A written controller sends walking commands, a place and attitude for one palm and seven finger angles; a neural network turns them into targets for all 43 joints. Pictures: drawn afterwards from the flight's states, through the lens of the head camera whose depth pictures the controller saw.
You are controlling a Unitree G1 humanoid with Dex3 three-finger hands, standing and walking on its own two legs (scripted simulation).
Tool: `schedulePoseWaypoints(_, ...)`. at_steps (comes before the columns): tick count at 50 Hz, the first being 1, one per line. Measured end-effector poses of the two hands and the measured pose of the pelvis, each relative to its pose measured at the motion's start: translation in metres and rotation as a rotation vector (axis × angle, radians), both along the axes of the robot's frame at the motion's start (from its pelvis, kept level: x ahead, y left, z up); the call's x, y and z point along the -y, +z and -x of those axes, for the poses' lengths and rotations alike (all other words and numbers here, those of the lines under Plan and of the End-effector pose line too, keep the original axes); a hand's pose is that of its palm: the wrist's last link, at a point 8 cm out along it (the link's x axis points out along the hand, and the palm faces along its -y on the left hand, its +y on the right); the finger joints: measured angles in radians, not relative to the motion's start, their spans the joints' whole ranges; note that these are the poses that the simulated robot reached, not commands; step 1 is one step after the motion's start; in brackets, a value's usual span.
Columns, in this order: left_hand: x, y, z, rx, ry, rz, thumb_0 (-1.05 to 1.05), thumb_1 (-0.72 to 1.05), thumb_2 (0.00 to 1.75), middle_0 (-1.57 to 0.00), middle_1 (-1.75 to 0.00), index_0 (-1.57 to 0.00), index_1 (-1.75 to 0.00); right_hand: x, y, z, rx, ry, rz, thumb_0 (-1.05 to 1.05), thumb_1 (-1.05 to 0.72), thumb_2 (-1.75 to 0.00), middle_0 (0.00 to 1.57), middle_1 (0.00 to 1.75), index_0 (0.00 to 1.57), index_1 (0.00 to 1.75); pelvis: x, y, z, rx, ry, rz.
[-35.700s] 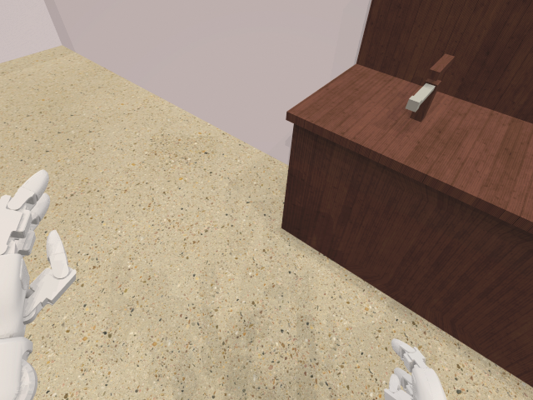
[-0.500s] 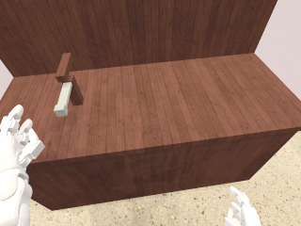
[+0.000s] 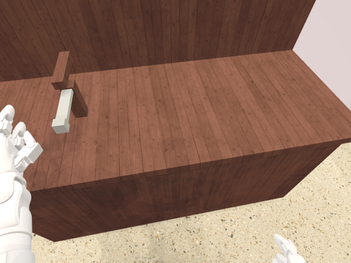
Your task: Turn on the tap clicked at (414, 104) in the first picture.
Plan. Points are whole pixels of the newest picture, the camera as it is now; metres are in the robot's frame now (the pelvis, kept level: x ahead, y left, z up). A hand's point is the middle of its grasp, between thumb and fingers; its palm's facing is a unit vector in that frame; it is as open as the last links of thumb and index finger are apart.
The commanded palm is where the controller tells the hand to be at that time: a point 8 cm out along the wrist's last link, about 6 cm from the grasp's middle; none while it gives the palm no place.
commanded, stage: reach beside the lever's end, fingers flat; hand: left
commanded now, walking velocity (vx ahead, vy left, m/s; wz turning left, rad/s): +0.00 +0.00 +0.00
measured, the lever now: (61, 125) +0.40 +0.31 +0.07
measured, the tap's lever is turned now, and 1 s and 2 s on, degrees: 0 0 10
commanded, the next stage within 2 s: push the lever round in 0.86 s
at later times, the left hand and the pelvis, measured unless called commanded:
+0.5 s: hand (45, 132) +0.38 +0.34 +0.07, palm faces +0.47 -0.88 -0.10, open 7.8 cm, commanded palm +0.33 +0.38 +0.07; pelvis +0.01 +0.00 -0.01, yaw -2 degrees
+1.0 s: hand (48, 134) +0.38 +0.34 +0.06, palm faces +0.45 -0.89 -0.08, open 7.8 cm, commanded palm +0.33 +0.38 +0.07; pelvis +0.01 +0.01 -0.01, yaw -1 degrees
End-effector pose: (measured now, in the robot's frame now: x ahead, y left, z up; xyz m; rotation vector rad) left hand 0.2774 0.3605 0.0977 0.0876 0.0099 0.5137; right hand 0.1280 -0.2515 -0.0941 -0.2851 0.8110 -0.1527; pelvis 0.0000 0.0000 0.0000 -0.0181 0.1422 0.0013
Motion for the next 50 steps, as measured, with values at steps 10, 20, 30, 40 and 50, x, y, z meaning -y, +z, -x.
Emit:
schedulePoseWaypoints(10,-0.014,-0.010,-0.024,-0.023,0.017,0.006,0.02,0.89,0.90,-0.15,-0.16,-0.16,-0.16,0.008,-0.008,0.025,-0.107,-0.041,0.019,0.01,-0.90,-0.89,0.20,0.30,0.21,0.30,-0.001,-0.003,-0.001,-0.035,-0.008,0.004)
schedulePoseWaypoints(20,-0.023,-0.019,-0.053,-0.032,-0.008,0.009,0.02,0.90,0.90,-0.15,-0.15,-0.15,-0.15,0.016,-0.015,0.050,-0.212,-0.076,0.041,0.01,-0.90,-0.89,0.20,0.30,0.21,0.30,-0.002,-0.008,-0.002,-0.078,-0.015,0.010)
schedulePoseWaypoints(30,-0.026,-0.024,-0.048,-0.028,-0.002,0.007,0.02,0.89,0.90,-0.15,-0.15,-0.16,-0.15,0.013,-0.012,0.059,-0.241,-0.116,0.028,0.01,-0.90,-0.89,0.20,0.30,0.21,0.30,-0.007,-0.007,-0.009,-0.084,-0.033,0.014)
schedulePoseWaypoints(40,-0.035,-0.021,-0.034,-0.002,0.002,-0.006,0.02,0.90,0.90,-0.15,-0.15,-0.15,-0.15,0.003,-0.013,0.041,-0.217,-0.074,0.032,0.01,-0.90,-0.89,0.20,0.30,0.21,0.30,-0.012,-0.008,-0.007,-0.074,-0.014,0.023)
schedulePoseWaypoints(50,-0.017,-0.029,-0.056,-0.031,-0.039,0.029,0.02,0.90,0.90,-0.15,-0.15,-0.15,-0.15,-0.007,-0.011,0.021,-0.164,-0.051,0.025,0.01,-0.90,-0.89,0.20,0.30,0.21,0.30,-0.014,-0.008,-0.006,-0.082,-0.009,0.021)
